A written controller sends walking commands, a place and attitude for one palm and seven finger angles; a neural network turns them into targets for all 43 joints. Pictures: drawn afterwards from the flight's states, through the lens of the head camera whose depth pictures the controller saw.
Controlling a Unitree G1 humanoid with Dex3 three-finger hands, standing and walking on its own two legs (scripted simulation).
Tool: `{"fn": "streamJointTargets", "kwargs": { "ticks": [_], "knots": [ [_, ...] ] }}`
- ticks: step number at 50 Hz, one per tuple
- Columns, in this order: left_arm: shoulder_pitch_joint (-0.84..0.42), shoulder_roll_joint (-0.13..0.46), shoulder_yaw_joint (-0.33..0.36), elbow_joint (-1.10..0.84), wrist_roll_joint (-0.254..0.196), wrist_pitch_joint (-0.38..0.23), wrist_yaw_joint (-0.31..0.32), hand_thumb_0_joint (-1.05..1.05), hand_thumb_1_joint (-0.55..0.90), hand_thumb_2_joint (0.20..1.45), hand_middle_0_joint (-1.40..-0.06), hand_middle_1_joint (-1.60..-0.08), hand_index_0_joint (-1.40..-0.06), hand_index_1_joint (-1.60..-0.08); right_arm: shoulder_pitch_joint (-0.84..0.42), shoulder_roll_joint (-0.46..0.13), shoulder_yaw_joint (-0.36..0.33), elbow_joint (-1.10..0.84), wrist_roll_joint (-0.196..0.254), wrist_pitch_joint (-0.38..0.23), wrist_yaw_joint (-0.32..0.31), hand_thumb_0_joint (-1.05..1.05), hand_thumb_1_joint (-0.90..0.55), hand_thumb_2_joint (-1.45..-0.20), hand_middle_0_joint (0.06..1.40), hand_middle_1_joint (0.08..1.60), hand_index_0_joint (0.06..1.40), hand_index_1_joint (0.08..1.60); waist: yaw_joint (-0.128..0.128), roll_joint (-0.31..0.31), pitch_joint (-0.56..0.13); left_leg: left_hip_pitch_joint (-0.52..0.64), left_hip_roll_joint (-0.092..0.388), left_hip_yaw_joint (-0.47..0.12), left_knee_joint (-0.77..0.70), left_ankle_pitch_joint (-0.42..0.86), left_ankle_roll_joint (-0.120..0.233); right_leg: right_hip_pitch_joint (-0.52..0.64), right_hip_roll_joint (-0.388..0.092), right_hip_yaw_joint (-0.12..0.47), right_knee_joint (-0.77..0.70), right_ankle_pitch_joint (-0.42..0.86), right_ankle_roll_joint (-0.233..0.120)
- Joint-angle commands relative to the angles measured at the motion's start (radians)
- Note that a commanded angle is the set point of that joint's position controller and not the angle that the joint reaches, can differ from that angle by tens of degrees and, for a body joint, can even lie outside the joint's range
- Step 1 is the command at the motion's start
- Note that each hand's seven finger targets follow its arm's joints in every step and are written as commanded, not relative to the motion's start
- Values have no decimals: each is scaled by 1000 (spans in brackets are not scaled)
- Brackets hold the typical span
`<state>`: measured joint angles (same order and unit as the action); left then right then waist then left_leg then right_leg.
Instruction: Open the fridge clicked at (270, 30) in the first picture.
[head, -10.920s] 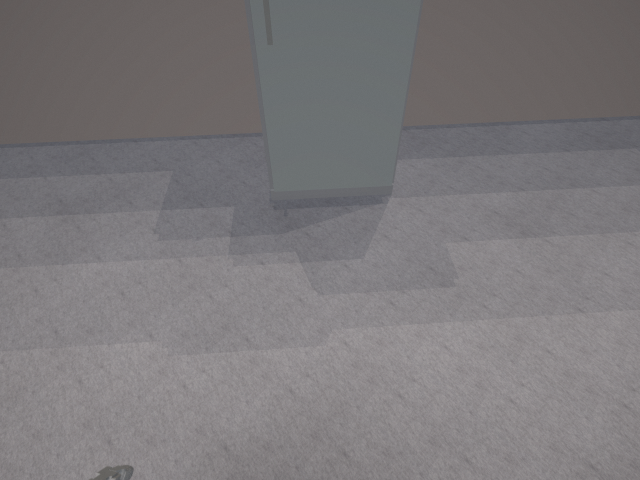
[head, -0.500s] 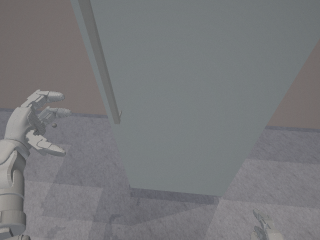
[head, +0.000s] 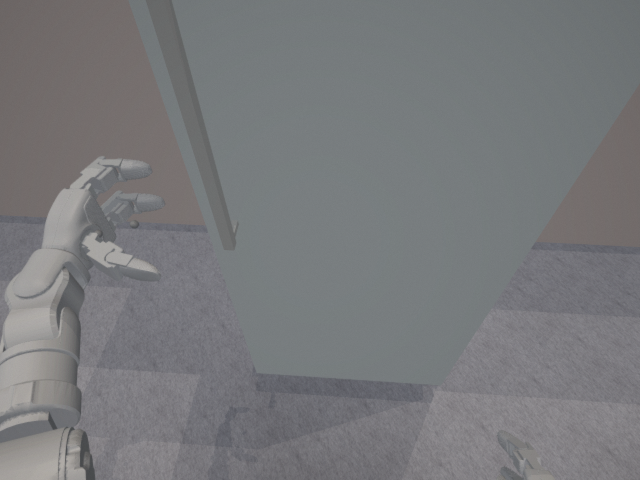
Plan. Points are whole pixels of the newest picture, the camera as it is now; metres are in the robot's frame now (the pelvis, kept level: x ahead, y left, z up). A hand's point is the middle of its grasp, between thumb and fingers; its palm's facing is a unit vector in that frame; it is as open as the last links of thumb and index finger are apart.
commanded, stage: move the hooked fingers beside the handle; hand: left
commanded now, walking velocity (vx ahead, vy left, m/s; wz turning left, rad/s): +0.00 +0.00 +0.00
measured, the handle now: (205, 137) +0.48 +0.16 +0.19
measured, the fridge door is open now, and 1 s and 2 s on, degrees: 0 0 0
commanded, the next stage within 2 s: feel for the door with the fingertips in 1.30 s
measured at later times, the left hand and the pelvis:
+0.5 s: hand (157, 199) +0.42 +0.22 +0.13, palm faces -0.02 -1.00 -0.02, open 14.0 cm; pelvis +0.00 -0.01 +0.00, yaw +0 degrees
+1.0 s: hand (150, 204) +0.41 +0.23 +0.13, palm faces -0.02 -1.00 -0.02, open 14.0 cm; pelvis +0.00 +0.00 +0.00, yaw -1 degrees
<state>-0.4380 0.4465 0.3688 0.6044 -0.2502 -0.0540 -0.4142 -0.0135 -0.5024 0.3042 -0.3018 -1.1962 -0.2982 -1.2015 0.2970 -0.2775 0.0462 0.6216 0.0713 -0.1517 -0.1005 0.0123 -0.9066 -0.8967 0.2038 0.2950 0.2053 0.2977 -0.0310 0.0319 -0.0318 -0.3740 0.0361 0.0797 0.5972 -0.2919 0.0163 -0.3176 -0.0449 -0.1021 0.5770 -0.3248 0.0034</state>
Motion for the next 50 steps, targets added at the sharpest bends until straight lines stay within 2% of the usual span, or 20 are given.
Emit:
{"fn": "streamJointTargets", "kwargs": {
  "ticks": [1, 6, 9, 11, 13, 14, 15, 16, 19, 21, 23, 24, 25, 29, 33, 35, 41, 44, 47, 50],
  "knots": [
    [-401, 294, 80, -195, -18, -75, 8, 0, -500, 300, -300, -1200, -300, -1200, -12, -149, -59, -122, -3, -33, -9, 0, -900, -900, 200, 300, 200, 300, 0, 32, -297, 209, -18, -89, -50, 302, 19, 19, 42, 45, -50, 338, -26],
    [-433, 261, 48, -175, -15, -81, 14, 0, -500, 300, -300, -1200, -300, -1200, -3, -146, -59, -119, -3, -18, -6, 0, -900, -900, 200, 300, 200, 300, -9, 44, -299, 222, -17, -88, -43, 320, 19, 7, 44, 44, -50, 349, -26],
    [-479, 267, 39, -105, -10, -83, 18, 0, -500, 300, -300, -1200, -300, -1200, 6, -155, -59, -106, -4, -6, -7, 0, -900, -900, 200, 300, 200, 300, -18, -10, -262, 179, -18, -87, -43, 271, 22, -4, 42, 45, -55, 315, -26],
    [-522, 278, 43, -96, -4, -92, 22, 0, -500, 300, -300, -1200, -300, -1200, 10, -155, -60, -104, -3, -1, -6, 0, -900, -900, 200, 300, 200, 300, -21, 32, -285, 193, -21, -87, -41, 258, 21, -16, 43, 50, -53, 305, -26],
    [-544, 274, 35, -88, 1, -107, 25, 0, -500, 300, -300, -1200, -300, -1200, 15, -154, -61, -101, -6, 2, -4, 0, -900, -900, 200, 300, 200, 300, -25, 35, -305, 196, -21, -89, -35, 267, 19, -13, 42, 50, -47, 313, -27],
    [-529, 283, 42, -60, -1, -110, 25, 0, -500, 300, -300, -1200, -300, -1200, 25, -158, -62, -98, -7, 8, -3, 0, -900, -900, 200, 300, 200, 300, -22, -8, -309, 183, -19, -86, -29, 276, 24, 3, 41, 51, -46, 328, -27],
    [-541, 308, 62, -45, 4, -118, 25, 0, -500, 300, -300, -1200, -300, -1200, 29, -160, -62, -96, -6, 13, -3, 0, -900, -900, 200, 300, 200, 300, -22, 7, -313, 180, -18, -85, -30, 284, 23, 5, 44, 53, -41, 340, -26],
    [-550, 285, 42, -39, 2, -122, 21, 0, -500, 300, -300, -1200, -300, -1200, 27, -157, -62, -97, -5, 15, -1, 0, -900, -900, 200, 300, 200, 300, -25, 20, -315, 180, -21, -81, -27, 284, 23, 1, 43, 55, -40, 347, -25],
    [-612, 323, 52, 47, 13, -132, 22, 0, -500, 300, -300, -1200, -300, -1200, 44, -166, -61, -80, -6, 28, -3, 0, -900, -900, 200, 300, 200, 300, -38, 1, -270, 136, -21, -78, -21, 236, 26, -23, 40, 59, -43, 308, -25],
    [-646, 353, 68, 70, 21, -149, 20, 0, -500, 300, -300, -1200, -300, -1200, 53, -168, -62, -80, -7, 35, -1, 0, -900, -900, 200, 300, 200, 300, -36, 17, -299, 129, -24, -79, -21, 229, 25, -20, 43, 64, -36, 304, -23],
    [-684, 323, 37, 82, 24, -166, 15, 0, -500, 300, -300, -1200, -300, -1200, 60, -164, -63, -78, -8, 37, -1, 0, -900, -900, 200, 300, 200, 300, -48, 54, -314, 149, -24, -79, -11, 232, 24, -42, 44, 66, -34, 301, -24],
    [-697, 347, 54, 93, 21, -175, 17, 0, -500, 300, -300, -1200, -300, -1200, 73, -168, -64, -72, -10, 41, -1, 0, -900, -900, 200, 300, 200, 300, -50, 11, -321, 138, -21, -80, -4, 245, 28, -27, 44, 66, -31, 314, -23],
    [-701, 351, 54, 108, 26, -181, 13, 0, -500, 300, -300, -1200, -300, -1200, 78, -170, -64, -71, -8, 45, -1, 0, -900, -900, 200, 300, 200, 300, -51, 26, -341, 143, -22, -77, -5, 245, 27, -29, 49, 69, -28, 318, -21],
    [-632, 391, 94, 181, 18, -190, 1, 0, -500, 300, -300, -1200, -300, -1200, 93, -178, -67, -73, -11, 59, 2, 0, -900, -900, 200, 300, 200, 300, -34, -32, -329, 83, -22, -73, -3, 232, 30, 2, 44, 68, -21, 322, -20],
    [-587, 370, 89, 90, 17, -199, -7, 0, -500, 300, -300, -1200, -300, -1200, 84, -170, -74, -101, -9, 64, 12, 0, -900, -900, 200, 300, 200, 300, -17, 61, -378, 130, -25, -70, -2, 274, 26, -1, 50, 68, -14, 354, -23],
    [-548, 369, 103, 77, 1, -192, -8, 0, -500, 300, -300, -1200, -300, -1200, 87, -170, -75, -107, -6, 68, 13, 0, -900, -900, 200, 300, 200, 300, -15, 10, -373, 123, -22, -66, -5, 290, 31, 17, 56, 68, -19, 382, -19],
    [-544, 371, 107, -4, 1, -177, 4, 0, -500, 300, -300, -1200, -300, -1200, 76, -166, -76, -111, -3, 69, 11, 0, -900, -900, 200, 300, 200, 300, -21, 52, -347, 138, -22, -65, -14, 280, 31, 2, 58, 67, -28, 363, -20],
    [-560, 345, 81, 6, -6, -170, 0, 0, -500, 300, -300, -1200, -300, -1200, 76, -165, -76, -106, -1, 69, 6, 0, -900, -900, 200, 300, 200, 300, -39, 2, -311, 129, -19, -63, -11, 264, 35, -7, 56, 64, -35, 349, -19],
    [-614, 300, 36, -25, -1, -172, -4, 0, -500, 300, -300, -1200, -300, -1200, 61, -158, -72, -105, -1, 60, 5, 0, -900, -900, 200, 300, 200, 300, -48, 77, -329, 173, -21, -72, -12, 249, 29, -45, 59, 63, -38, 317, -22],
    [-562, 318, 68, -9, -8, -167, 2, 0, -500, 300, -300, -1200, -300, -1200, 62, -161, -72, -102, -3, 58, 5, 0, -900, -900, 200, 300, 200, 300, -29, 38, -348, 179, -19, -78, -8, 291, 28, -21, 59, 59, -32, 352, -24]
  ]
}}
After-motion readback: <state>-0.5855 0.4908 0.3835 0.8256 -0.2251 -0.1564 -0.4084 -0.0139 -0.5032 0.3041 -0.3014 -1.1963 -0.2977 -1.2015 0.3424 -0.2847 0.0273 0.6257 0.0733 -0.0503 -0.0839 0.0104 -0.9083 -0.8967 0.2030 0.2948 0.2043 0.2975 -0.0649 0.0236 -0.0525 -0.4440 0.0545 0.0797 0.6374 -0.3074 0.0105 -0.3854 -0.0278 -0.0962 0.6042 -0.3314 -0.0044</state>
